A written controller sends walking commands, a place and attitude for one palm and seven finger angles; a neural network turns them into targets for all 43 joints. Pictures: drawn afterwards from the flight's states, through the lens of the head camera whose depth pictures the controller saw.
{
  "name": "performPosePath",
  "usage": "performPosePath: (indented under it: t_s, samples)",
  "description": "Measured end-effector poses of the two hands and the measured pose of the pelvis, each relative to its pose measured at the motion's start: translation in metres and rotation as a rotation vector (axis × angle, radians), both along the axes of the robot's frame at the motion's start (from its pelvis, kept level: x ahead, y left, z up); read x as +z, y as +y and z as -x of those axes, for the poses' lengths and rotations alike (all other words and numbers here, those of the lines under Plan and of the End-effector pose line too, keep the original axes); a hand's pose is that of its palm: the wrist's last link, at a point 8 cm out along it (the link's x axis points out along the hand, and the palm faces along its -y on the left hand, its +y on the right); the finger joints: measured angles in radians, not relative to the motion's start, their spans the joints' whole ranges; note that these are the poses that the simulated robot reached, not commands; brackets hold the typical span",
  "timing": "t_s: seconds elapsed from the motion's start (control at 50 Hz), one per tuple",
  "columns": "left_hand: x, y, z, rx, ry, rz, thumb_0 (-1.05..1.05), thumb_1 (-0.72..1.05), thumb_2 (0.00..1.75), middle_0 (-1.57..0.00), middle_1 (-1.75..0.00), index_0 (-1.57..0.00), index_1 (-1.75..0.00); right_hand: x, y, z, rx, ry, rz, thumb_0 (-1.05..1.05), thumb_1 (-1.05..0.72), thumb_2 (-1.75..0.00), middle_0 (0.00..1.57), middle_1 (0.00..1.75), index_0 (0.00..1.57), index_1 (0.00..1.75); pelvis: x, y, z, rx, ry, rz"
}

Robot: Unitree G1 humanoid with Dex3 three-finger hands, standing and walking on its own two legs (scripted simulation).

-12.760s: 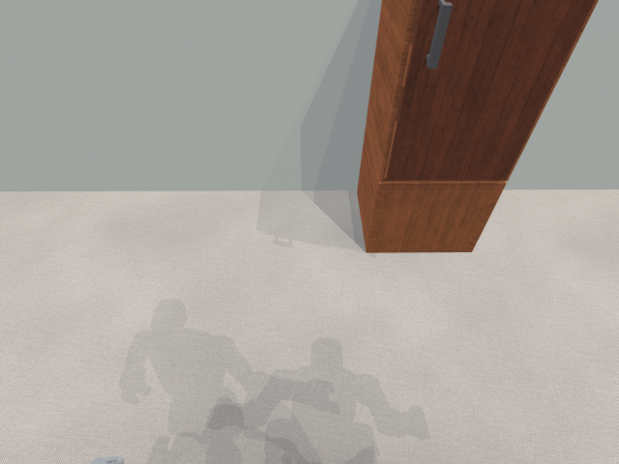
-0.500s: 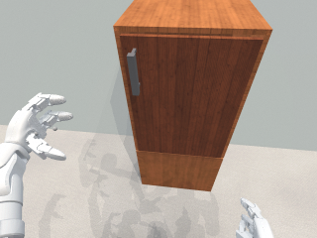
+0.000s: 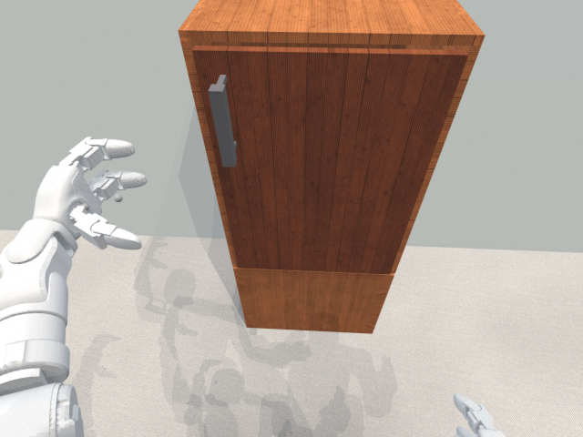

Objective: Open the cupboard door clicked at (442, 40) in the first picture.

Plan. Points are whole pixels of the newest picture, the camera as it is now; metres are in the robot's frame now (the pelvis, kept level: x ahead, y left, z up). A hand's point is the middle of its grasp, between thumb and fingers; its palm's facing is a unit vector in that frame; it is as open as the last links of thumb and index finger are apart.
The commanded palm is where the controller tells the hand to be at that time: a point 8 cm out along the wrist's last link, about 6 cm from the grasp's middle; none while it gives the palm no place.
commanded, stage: move the hooked fingers beside the handle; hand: left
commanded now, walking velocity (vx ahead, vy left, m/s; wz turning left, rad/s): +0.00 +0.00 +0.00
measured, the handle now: (226, 122) +0.57 +0.14 +0.14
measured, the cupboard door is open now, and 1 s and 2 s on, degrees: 0 0 0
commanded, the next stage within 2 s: slide the fingers in behind the handle in 1.90 s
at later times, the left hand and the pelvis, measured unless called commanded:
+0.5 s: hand (155, 162) +0.45 +0.22 +0.15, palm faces -0.02 -1.00 +0.00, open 14.0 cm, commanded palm +0.43 +0.28 +0.15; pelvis +0.01 +0.01 +0.00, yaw -1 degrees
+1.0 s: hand (189, 134) +0.53 +0.20 +0.15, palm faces -0.03 -1.00 +0.01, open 14.0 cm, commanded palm +0.51 +0.26 +0.14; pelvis +0.01 +0.01 -0.01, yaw -1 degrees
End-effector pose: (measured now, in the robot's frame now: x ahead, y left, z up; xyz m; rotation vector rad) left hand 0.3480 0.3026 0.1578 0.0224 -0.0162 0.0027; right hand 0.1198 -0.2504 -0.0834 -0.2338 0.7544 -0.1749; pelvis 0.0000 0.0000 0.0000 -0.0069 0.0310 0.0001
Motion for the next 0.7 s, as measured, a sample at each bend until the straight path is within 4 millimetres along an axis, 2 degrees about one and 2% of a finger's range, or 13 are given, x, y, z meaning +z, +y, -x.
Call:
performPosePath:
  t_s: [0.3, 0.7]
  samples:
    - [-0.003, -0.019, -0.055, -0.019, 0.024, 0.017, -0.02, -0.50, 0.30, -0.30, -1.20, -0.30, -1.20, -0.009, 0.005, 0.018, -0.034, 0.095, -0.003, 0.01, -0.91, -0.90, 0.20, 0.30, 0.20, 0.30, -0.001, 0.006, -0.005, -0.005, 0.046, 0.001]
    - [-0.009, -0.028, -0.107, -0.027, 0.035, 0.017, -0.02, -0.50, 0.30, -0.30, -1.20, -0.30, -1.20, -0.023, -0.006, 0.075, -0.108, 0.314, 0.029, 0.01, -0.91, -0.90, 0.20, 0.30, 0.20, 0.30, -0.006, 0.011, -0.008, -0.006, 0.116, 0.010]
